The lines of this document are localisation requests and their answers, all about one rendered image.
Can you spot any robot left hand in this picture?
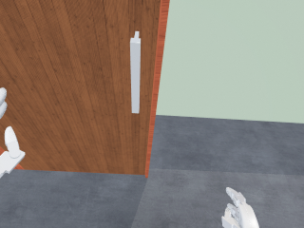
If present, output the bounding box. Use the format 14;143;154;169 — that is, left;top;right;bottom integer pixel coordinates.
0;87;26;178

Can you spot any handle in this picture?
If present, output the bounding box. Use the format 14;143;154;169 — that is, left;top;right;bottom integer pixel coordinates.
130;31;141;114

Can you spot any robot right hand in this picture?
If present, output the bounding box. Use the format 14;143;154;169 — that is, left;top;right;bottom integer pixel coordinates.
221;187;259;228

